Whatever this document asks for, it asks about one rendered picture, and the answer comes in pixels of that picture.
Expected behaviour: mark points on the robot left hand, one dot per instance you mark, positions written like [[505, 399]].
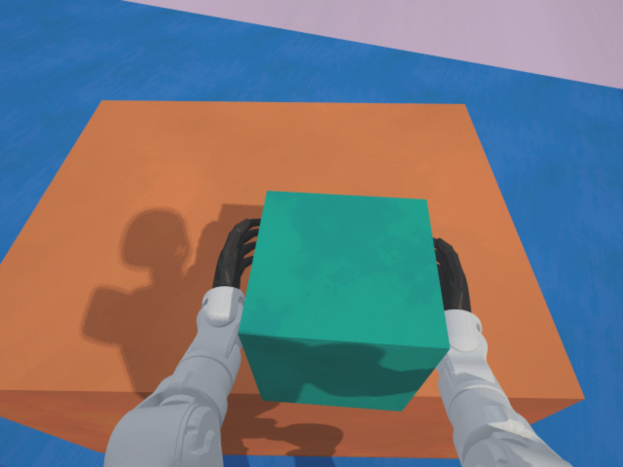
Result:
[[231, 264]]

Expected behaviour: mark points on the right robot upper arm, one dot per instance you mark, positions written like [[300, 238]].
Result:
[[495, 452]]

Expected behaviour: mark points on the pedestal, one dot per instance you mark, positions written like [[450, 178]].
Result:
[[100, 292]]

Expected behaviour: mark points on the left robot upper arm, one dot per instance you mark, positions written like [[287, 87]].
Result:
[[184, 435]]

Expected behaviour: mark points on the right robot forearm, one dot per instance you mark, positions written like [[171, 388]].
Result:
[[474, 402]]

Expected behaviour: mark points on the left robot forearm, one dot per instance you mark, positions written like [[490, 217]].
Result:
[[208, 370]]

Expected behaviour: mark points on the robot right hand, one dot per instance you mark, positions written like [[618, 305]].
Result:
[[454, 288]]

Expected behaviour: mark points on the carton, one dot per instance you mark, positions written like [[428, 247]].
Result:
[[343, 305]]

